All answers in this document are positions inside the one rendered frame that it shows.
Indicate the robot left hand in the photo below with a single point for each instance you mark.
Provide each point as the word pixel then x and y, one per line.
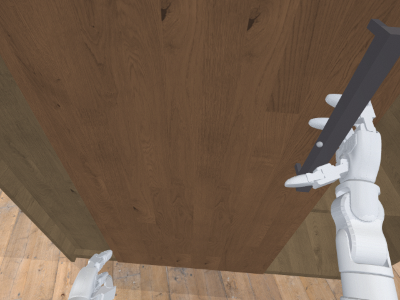
pixel 88 283

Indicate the wardrobe door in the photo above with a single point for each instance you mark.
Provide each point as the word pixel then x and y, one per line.
pixel 179 121
pixel 27 152

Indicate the handle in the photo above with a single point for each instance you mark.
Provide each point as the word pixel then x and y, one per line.
pixel 378 60

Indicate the right robot forearm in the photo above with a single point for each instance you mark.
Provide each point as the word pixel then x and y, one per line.
pixel 362 250

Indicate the robot right hand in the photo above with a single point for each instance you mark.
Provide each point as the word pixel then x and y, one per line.
pixel 361 147

